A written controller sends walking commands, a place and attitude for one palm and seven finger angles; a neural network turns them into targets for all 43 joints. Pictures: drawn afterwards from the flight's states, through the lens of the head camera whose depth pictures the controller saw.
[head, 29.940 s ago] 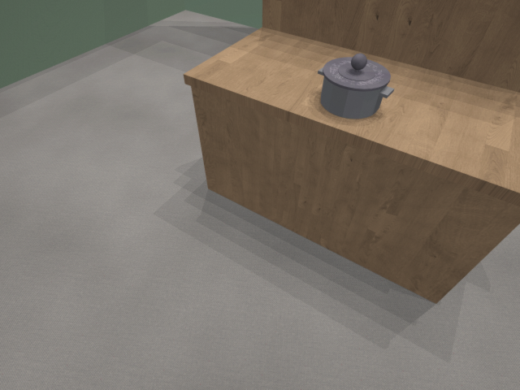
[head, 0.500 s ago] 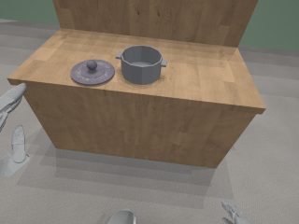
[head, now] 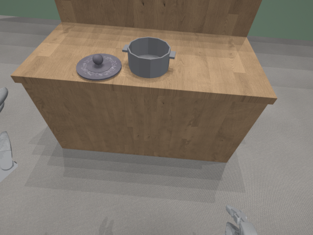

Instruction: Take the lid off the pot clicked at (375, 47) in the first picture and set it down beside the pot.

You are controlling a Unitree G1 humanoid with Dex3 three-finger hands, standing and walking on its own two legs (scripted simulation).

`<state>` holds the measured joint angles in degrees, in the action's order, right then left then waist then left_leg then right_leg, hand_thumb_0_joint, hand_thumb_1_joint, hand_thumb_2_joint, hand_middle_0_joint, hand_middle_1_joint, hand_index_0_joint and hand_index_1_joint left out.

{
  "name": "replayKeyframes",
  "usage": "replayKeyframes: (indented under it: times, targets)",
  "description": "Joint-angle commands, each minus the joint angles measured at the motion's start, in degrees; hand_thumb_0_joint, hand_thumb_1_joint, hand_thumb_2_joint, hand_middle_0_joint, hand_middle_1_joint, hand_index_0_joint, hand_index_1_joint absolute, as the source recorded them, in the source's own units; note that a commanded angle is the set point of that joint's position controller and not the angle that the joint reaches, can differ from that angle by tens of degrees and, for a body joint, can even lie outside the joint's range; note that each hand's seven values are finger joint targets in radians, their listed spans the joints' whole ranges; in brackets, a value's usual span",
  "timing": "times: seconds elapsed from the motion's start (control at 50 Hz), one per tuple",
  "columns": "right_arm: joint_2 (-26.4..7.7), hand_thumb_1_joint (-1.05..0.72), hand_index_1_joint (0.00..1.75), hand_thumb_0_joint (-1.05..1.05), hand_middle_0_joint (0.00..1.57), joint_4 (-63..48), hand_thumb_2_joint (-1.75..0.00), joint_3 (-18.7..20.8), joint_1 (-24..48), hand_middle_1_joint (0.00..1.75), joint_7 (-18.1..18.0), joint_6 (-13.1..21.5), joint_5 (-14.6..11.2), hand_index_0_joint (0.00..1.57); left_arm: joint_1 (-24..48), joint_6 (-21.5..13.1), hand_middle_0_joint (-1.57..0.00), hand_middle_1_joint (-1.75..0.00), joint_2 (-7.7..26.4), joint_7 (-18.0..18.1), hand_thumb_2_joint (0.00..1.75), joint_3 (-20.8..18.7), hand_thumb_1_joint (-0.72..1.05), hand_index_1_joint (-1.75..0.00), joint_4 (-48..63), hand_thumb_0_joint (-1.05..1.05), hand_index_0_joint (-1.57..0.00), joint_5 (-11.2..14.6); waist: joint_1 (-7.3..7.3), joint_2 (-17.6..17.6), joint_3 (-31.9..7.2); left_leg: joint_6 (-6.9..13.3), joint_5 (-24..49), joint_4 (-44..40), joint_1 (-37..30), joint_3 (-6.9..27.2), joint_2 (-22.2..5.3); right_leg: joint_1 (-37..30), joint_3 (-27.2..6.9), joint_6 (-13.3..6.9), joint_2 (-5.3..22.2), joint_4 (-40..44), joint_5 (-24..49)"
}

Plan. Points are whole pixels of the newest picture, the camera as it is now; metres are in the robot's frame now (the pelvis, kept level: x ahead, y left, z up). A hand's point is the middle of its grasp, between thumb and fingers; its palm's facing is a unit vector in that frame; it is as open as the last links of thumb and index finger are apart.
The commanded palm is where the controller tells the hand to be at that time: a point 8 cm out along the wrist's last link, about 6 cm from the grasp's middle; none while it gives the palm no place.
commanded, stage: stop stepping back and stand still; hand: left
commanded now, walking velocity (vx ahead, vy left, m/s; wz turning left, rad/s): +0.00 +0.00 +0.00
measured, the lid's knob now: (97, 59) +0.84 +0.28 -0.03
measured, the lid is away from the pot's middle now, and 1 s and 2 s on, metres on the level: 0.24 0.24 0.24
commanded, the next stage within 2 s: let the arm hang, fingers relaxed in 0.98 s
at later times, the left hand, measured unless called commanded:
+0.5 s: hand out of the picture +0.07 +0.20 -0.16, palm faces +0.13 -0.97 -0.21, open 7.2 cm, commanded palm none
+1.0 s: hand out of the picture +0.14 +0.21 -0.16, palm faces +0.11 -0.97 -0.20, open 7.3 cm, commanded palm none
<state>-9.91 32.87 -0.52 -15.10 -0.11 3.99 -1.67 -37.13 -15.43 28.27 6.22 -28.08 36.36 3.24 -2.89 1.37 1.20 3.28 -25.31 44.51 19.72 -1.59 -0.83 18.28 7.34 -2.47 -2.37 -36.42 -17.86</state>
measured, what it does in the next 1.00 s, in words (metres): shifts its weight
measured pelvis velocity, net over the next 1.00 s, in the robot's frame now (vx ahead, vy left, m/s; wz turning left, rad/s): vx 0.11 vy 0.03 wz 0.09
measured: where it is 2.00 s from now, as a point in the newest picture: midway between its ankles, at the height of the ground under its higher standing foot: outside the picture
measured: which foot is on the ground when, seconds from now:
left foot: down 0.00-1.00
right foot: down 0.00-1.00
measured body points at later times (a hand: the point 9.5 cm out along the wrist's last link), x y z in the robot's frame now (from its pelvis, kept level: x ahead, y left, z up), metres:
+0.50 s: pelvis +0.07 +0.01 +0.01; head +0.12 +0.03 +0.46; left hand +0.06 +0.25 -0.15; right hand +0.08 -0.23 -0.13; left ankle +0.00 +0.11 -0.70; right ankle +0.05 -0.11 -0.71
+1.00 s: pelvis +0.11 +0.03 +0.01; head +0.14 +0.04 +0.46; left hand +0.14 +0.26 -0.15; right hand +0.14 -0.20 -0.14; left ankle +0.03 +0.11 -0.71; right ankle +0.05 -0.11 -0.71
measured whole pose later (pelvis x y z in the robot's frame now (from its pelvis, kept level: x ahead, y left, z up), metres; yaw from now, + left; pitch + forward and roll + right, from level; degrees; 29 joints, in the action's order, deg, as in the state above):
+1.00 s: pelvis +0.11 +0.03 +0.01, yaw +5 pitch +0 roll -1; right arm -7.6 59.8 3.1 -15.2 -2.4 -0.2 0.5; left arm -12.3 -0.1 9.4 2.9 -1.9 -58.9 -0.8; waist -1.4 -1.0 3.2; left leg 1.7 -23.8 31.5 8.1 -4.0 -0.1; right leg 7.5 -0.6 0.9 0.5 -30.1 -22.8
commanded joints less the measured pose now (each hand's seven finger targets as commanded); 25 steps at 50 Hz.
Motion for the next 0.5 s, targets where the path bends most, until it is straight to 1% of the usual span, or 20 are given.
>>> replayKeyframes:
  times: [0.0, 0.02, 0.04, 0.06, 0.12, 0.14, 0.16, 0.18, 0.2, 0.22, 0.24, 0.28, 0.3, 0.32, 0.34, 0.36, 0.4, 0.44, 0.46, 0.48]
  targets:
    - [-10.06, -0.9, 0.3, 0.0, 0.2, -0.8, -0.9, 6.55, 0.04, 0.3, 1.35, -0.49, 2.02, 0.2, 11.41, 13.9, -0.2, -0.3, -9.62, -4.18, 0.9, 18.97, 0.9, -0.3, -35.43, 0.0, -0.2, -8.09, -0.09, -14.03, -7.02, -2.57, -8.63, 19.83, 10.89, 2.25, -2.84, 2.93, -20.63, -10.82, 21.63, 10.84, -9.38]
    - [-8.93, -0.9, 0.3, 0.0, 0.2, -1.72, -0.9, 5.14, -0.77, 0.3, 1.22, -2.12, 2.61, 0.2, 13.55, 14.42, -0.2, -0.3, -9.59, -4.04, 0.9, 19.12, 0.9, -0.3, -37.49, 0.0, -0.2, -7.94, 0.85, -15.21, -5.53, -1.84, -9.35, 25.09, 13.52, 2.5, -2.74, 4.4, -20.38, -11.46, 22.23, 12.2, -16.42]
    - [-8.38, -0.9, 0.3, 0.0, 0.2, -2.38, -0.9, 4.79, -0.25, 0.3, 1.26, -2.57, 2.92, 0.2, 17.06, 14.63, -0.2, -0.3, -9.46, -4.05, 0.9, 19.7, 0.9, -0.3, -40.24, 0.0, -0.2, -7.9, 0.9, -15.62, -3.81, -1.47, -10.46, 26.03, 15.05, 3.26, -3.53, 4.44, -19.89, -11.1, 22.78, 12.29, -16.35]
    - [-8.38, -0.9, 0.3, 0.0, 0.2, -2.23, -0.9, 4.69, 0.59, 0.3, 1.32, -2.84, 3.23, 0.2, 19.55, 14.6, -0.2, -0.3, -9.49, -4.21, 0.9, 20.48, 0.9, -0.3, -43.25, 0.0, -0.2, -7.8, 1.24, -12.96, -2.17, -1.38, -10.88, 22.3, 13.86, 3.28, -4.26, 5.15, -18.7, -10.37, 22.76, 12.22, -13.72]
    - [-7.44, -0.9, 0.3, 0.0, 0.2, 2.14, -0.9, 4.94, -2.63, 0.3, 0.97, -4.13, 3.75, 0.2, 24.64, 15.6, -0.2, -0.3, -8.1, -5.05, 0.9, 21.91, 0.9, -0.3, -55.76, 0.0, -0.2, -6.37, -1.22, -10.03, 3.49, -1.63, -2.79, -5.01, -0.81, -2.24, -1.3, 11.78, -12.65, -6.24, 18.04, 7.24, -8.6]
    - [-9.2, -0.9, 0.3, 0.0, 0.2, 4.45, -0.9, 5.28, -6.59, 0.3, 0.92, -3.86, 3.81, 0.2, 25.26, 16.07, -0.2, -0.3, -9.31, -5.58, 0.9, 22.57, 0.9, -0.3, -59.23, 0.0, -0.2, -6.05, -2.49, -0.03, 3.94, 0.53, 2.53, -15.25, -6.99, 4.82, -4.2, 17.26, -7.64, -2.81, 12.83, -4.09, -12.06]
    - [-13.57, -0.9, 0.3, 0.0, 0.2, 5.88, -0.9, 5.98, -9.21, 0.3, 0.34, -3.0, 4.47, 0.2, 23.56, 15.93, -0.2, -0.3, -13.56, -6.5, 0.9, 23.89, 0.9, -0.3, -61.34, 0.0, -0.2, -5.23, -1.96, 18.95, 2.2, 7.14, 7.43, -22.34, -10.82, 25.49, -16.39, 24.33, -0.23, 2.31, 3.3, -18.76, -15.38]
    - [-14.79, -0.9, 0.3, 0.0, 0.2, 6.91, -0.9, 6.3, -9.89, 0.3, -0.46, -2.78, 4.75, 0.2, 30.43, 15.29, -0.2, -0.3, -11.7, -6.54, 0.9, 24.36, 0.9, -0.3, -62.18, 0.0, -0.2, -4.45, -3.73, 14.02, 2.62, 11.83, 12.06, -27.67, -7.9, 33.47, -21.56, 24.19, -6.69, 2.05, 3.23, -26.32, -18.73]
    - [-14.94, -0.9, 0.3, 0.0, 0.2, 8.27, -0.9, 6.03, -8.43, 0.3, -1.28, -2.31, 4.75, 0.2, 33.19, 14.96, -0.2, -0.3, -11.59, -6.31, 0.9, 24.14, 0.9, -0.3, -65.37, 0.0, -0.2, -4.17, -2.39, 10.34, 1.85, 11.67, 20.07, -26.7, -7.08, 33.29, -20.88, 24.54, -9.89, 1.97, 4.29, -30.24, -15.91]
    - [-13.97, -0.9, 0.3, 0.0, 0.2, 8.74, -0.9, 5.57, -5.63, 0.3, -1.74, -1.98, 4.49, 0.2, 32.54, 14.72, -0.2, -0.3, -11.5, -6.23, 0.9, 24.46, 0.9, -0.3, -68.7, 0.0, -0.2, -4.01, -0.51, 11.97, 1.86, 10.72, 28.18, -24.16, -6.15, 28.91, -19.79, 22.93, -11.18, 2.25, 5.43, -29.94, -14.3]
    - [-12.27, -0.9, 0.3, 0.0, 0.2, 9.39, -0.9, 5.02, -3.86, 0.3, -1.99, -1.66, 4.2, 0.2, 31.27, 14.78, -0.2, -0.3, -10.95, -6.35, 0.9, 24.98, 0.9, -0.3, -71.67, 0.0, -0.2, -3.95, 0.81, 9.94, 0.84, 8.96, 34.63, -22.17, -5.47, 23.54, -18.58, 18.66, -11.12, 2.25, 6.04, -24.95, -13.63]
    - [-10.85, -0.9, 0.3, 0.0, 0.2, 11.87, -0.9, 4.59, -2.18, 0.3, -2.45, -1.58, 3.96, 0.2, 23.18, 14.56, -0.2, -0.3, -13.69, -6.77, 0.9, 24.44, 0.9, -0.3, -77.73, 0.0, -0.2, -4.1, 3.65, 11.44, -5.34, 3.18, 40.16, -15.33, -7.71, 8.93, -12.48, 4.1, -6.9, 1.97, 3.84, -5.94, -9.75]
    - [-10.07, -0.9, 0.3, 0.0, 0.2, 13.14, -0.9, 4.41, -3.17, 0.3, -2.36, -1.85, 3.39, 0.2, 18.67, 14.04, -0.2, -0.3, -13.03, -6.73, 0.9, 24.4, 0.9, -0.3, -80.69, 0.0, -0.2, -4.04, 4.47, 10.46, -8.52, 0.64, 38.49, -10.66, -8.9, 4.94, -8.83, -3.57, -4.84, 1.83, 1.84, 3.29, 1.39]
    - [-8.05, -0.9, 0.3, 0.0, 0.2, 14.07, -0.9, 4.41, -4.81, 0.3, -2.1, -1.83, 2.38, 0.2, 14.8, 13.37, -0.2, -0.3, -10.32, -6.18, 0.9, 23.86, 0.9, -0.3, -83.51, 0.0, -0.2, -3.94, 4.87, 2.53, -11.58, -1.67, 31.25, -3.39, -3.33, 0.59, -4.77, -14.54, -12.72, -0.04, 5.87, 5.64, 19.79]
    - [-5.6, -0.9, 0.3, 0.0, 0.2, 13.7, -0.9, 4.33, -5.34, 0.3, -1.7, -2.01, 1.72, 0.2, 13.1, 12.9, -0.2, -0.3, -7.26, -5.25, 0.9, 23.44, 0.9, -0.3, -84.92, 0.0, -0.2, -4.1, 4.68, -10.05, -10.56, -3.95, 13.2, 2.42, 5.83, -2.84, -0.9, -20.89, -25.68, -4.25, 15.41, 9.36, 34.1]
    - [-5.36, -0.9, 0.3, 0.0, 0.2, 14.61, -0.9, 4.66, -5.26, 0.3, -1.37, -2.51, 1.4, 0.2, 14.97, 12.68, -0.2, -0.3, -6.5, -5.1, 0.9, 24.18, 0.9, -0.3, -85.58, 0.0, -0.2, -4.31, 3.99, -7.67, -6.54, -4.7, -7.14, 5.7, 7.38, -1.56, 0.7, -17.01, -29.83, -9.33, 20.83, 13.57, 33.84]
    - [-3.4, -0.9, 0.3, 0.0, 0.2, 16.26, -0.9, 4.66, -4.09, 0.3, -1.22, -3.18, 1.99, 0.2, 19.29, 13.12, -0.2, -0.3, -8.79, -4.25, 0.9, 24.08, 0.9, -0.3, -86.56, 0.0, -0.2, -4.72, 2.95, -10.2, -2.02, -3.66, -7.58, 8.05, 9.33, 1.13, -1.0, -14.13, -28.4, -10.46, 18.82, 14.25, 33.57]
    - [-1.63, -0.9, 0.3, 0.0, 0.2, 18.25, -0.9, 4.36, -6.08, 0.3, -0.97, -3.16, 1.74, 0.2, 20.89, 13.77, -0.2, -0.3, -10.59, -3.43, 0.9, 24.09, 0.9, -0.3, -88.13, 0.0, -0.2, -4.82, 1.49, -9.95, -1.84, -2.64, -4.34, -3.2, 5.56, 1.44, -1.73, -14.05, -22.27, -8.88, 16.41, 12.48, 34.91]
    - [-1.1, -0.9, 0.3, 0.0, 0.2, 19.87, -0.9, 4.12, -7.81, 0.3, -0.91, -3.3, 1.67, 0.2, 21.57, 13.9, -0.2, -0.3, -11.27, -3.51, 0.9, 24.36, 0.9, -0.3, -88.97, 0.0, -0.2, -4.42, 0.57, -9.51, -2.29, -2.42, 2.68, -11.89, 0.16, 0.89, -1.33, -12.59, -18.43, -6.37, 14.1, 11.3, 32.67]
    - [-1.25, -0.9, 0.3, 0.0, 0.2, 21.25, -0.9, 4.03, -9.53, 0.3, -0.95, -3.13, 1.74, 0.2, 21.15, 13.96, -0.2, -0.3, -12.64, -3.64, 0.9, 24.75, 0.9, -0.3, -89.58, 0.0, -0.2, -3.87, 0.16, -6.3, -3.12, -1.59, 17.1, -18.31, -6.87, 2.29, -2.26, -9.31, -14.85, -3.01, 10.55, 9.08, 26.98]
